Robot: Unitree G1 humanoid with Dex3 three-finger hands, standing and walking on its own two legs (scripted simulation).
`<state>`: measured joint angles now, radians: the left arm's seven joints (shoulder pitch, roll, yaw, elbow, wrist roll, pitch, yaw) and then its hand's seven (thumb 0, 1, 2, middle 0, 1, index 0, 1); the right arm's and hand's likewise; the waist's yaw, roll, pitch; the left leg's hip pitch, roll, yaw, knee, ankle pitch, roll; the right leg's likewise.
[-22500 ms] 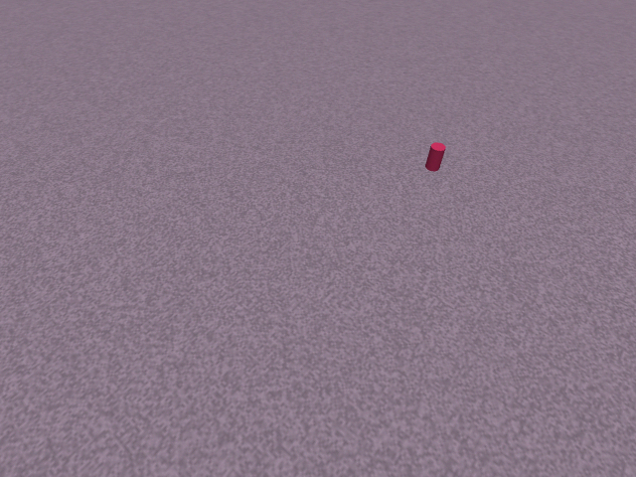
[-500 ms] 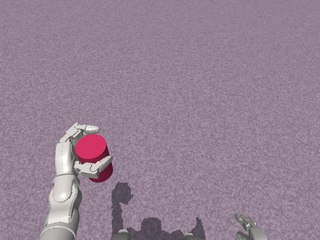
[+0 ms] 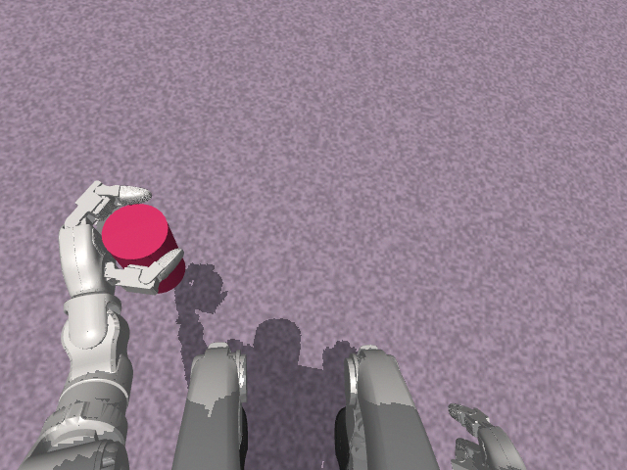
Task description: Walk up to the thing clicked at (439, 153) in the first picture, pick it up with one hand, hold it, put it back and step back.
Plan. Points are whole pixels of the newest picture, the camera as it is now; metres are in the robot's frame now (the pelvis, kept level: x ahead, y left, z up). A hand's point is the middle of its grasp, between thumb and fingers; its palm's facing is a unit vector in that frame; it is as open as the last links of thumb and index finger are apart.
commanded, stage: crouch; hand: left
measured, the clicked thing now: (148, 252) +0.40 +0.21 -0.07
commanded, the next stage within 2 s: lower in 1.06 s
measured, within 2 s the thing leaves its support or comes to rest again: neither
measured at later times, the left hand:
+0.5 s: hand (167, 267) +0.42 +0.23 -0.21, palm faces +0.26 -0.97 -0.03, open 9.8 cm
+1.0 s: hand (174, 274) +0.44 +0.24 -0.29, palm faces +0.22 -0.97 -0.02, open 9.8 cm
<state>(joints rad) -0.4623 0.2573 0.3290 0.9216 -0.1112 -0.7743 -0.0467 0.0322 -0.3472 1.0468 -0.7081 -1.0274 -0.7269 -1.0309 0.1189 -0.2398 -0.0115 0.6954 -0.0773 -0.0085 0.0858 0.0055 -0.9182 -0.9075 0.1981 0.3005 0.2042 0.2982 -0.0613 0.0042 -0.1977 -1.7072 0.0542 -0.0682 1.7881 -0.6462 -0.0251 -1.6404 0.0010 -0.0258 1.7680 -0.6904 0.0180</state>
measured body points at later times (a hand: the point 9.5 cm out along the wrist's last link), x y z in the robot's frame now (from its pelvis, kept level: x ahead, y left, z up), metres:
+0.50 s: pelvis -0.04 +0.00 -0.17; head +0.17 +0.05 +0.23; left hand +0.40 +0.28 -0.21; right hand +0.05 -0.27 -0.29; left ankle +0.06 +0.13 -0.49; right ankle +0.05 -0.13 -0.49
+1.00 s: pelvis -0.03 +0.00 -0.22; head +0.19 +0.08 +0.16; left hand +0.42 +0.29 -0.29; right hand +0.06 -0.28 -0.31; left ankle +0.06 +0.13 -0.49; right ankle +0.05 -0.13 -0.49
